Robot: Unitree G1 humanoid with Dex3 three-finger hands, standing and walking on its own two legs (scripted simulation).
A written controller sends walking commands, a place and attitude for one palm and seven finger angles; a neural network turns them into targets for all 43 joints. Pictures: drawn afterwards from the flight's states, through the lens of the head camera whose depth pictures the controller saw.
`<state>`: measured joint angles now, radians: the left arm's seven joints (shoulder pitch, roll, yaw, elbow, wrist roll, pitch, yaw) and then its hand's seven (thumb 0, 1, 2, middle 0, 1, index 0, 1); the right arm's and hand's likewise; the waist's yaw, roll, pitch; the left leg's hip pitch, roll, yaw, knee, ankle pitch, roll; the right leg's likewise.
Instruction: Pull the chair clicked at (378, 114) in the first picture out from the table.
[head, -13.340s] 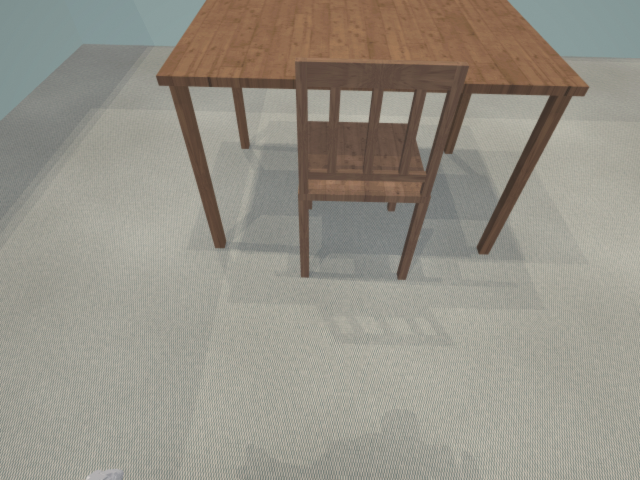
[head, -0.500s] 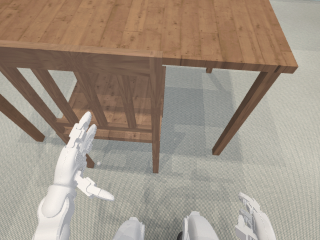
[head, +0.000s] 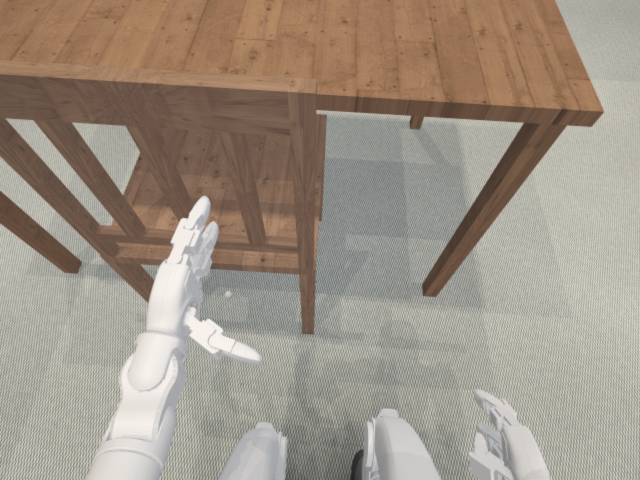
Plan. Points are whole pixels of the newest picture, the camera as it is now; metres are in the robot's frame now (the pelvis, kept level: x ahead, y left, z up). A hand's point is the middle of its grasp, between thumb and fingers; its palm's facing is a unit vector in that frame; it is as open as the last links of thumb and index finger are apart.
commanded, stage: aim the fingers beside a spindle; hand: left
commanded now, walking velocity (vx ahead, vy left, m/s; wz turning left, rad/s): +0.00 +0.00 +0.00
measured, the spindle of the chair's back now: (174, 189) +0.50 +0.23 +0.00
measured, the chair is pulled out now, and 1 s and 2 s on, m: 0.00 0.00 0.00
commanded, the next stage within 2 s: push the fingers through the gap in 0.82 s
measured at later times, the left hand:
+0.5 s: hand (244, 286) +0.34 +0.10 +0.01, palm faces -0.09 -1.00 -0.04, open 16.9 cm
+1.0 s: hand (241, 284) +0.35 +0.11 +0.01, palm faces -0.09 -1.00 -0.04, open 16.9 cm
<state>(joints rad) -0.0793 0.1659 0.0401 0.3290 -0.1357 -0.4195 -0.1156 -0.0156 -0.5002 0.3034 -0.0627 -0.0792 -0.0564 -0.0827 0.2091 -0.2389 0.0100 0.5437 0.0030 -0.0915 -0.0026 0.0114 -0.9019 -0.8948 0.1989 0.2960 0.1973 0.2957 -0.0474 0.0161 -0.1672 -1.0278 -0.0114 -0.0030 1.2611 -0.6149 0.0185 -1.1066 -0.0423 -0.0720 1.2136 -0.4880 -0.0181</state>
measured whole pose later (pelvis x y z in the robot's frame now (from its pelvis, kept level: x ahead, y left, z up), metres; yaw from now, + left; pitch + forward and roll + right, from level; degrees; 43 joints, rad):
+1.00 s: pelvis +0.00 +0.00 -0.01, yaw +0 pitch +23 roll -1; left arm -0.18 0.15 0.02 0.43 -0.11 -0.46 -0.04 -0.02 -0.50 0.30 -0.06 -0.08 -0.06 -0.08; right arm 0.20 -0.24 0.01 0.55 0.00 -0.04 0.01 0.01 -0.90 -0.89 0.20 0.30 0.20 0.30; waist -0.06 0.02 -0.17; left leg -1.07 -0.01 0.00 1.29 -0.62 0.02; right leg -1.15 -0.04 -0.07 1.24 -0.49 -0.02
